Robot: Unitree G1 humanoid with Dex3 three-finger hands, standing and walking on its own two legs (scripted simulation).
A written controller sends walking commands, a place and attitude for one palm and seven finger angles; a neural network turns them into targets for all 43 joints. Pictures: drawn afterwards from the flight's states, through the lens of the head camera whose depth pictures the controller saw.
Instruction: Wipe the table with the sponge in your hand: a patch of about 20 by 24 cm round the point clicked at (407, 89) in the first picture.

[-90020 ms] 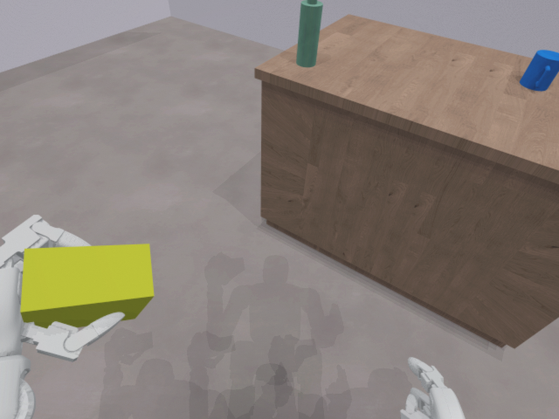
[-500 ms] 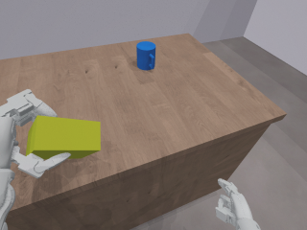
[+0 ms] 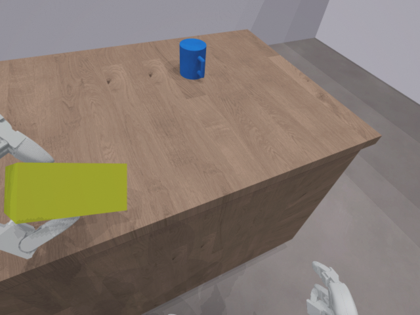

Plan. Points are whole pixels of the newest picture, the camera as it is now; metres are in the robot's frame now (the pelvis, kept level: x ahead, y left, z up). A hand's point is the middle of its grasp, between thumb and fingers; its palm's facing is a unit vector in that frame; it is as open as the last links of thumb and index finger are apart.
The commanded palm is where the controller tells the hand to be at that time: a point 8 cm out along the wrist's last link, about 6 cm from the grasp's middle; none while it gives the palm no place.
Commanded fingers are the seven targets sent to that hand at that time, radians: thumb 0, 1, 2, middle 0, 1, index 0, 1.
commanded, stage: step back with the hand held close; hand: left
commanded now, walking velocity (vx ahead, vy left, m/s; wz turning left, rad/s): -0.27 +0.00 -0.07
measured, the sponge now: (79, 187) +0.24 +0.19 +0.20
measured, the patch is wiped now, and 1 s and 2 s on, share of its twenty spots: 1.00 1.00 1.00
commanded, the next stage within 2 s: stop stepping back and stand still in 0.88 s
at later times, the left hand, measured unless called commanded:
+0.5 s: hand (9, 242) +0.15 +0.21 +0.24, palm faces +0.31 -0.84 -0.45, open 9.8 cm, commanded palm +0.10 +0.28 +0.26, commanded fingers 0.00 0.10 1.30 -1.20 -1.60 -1.20 -1.60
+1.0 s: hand out of the picture -0.02 +0.19 +0.26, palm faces +0.35 -0.87 -0.35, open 9.8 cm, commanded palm -0.07 +0.26 +0.26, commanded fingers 0.00 0.10 1.30 -1.20 -1.60 -1.20 -1.60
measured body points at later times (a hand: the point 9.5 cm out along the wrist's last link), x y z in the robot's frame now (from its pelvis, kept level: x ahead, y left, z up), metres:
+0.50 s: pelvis -0.07 +0.00 +0.00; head -0.02 +0.04 +0.44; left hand +0.13 +0.25 +0.26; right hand +0.11 -0.25 -0.06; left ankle +0.02 +0.09 -0.72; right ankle -0.02 -0.13 -0.71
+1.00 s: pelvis -0.24 -0.01 +0.00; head -0.24 +0.03 +0.44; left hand -0.05 +0.24 +0.28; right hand -0.09 -0.27 -0.06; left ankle -0.24 +0.10 -0.70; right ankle -0.16 -0.16 -0.72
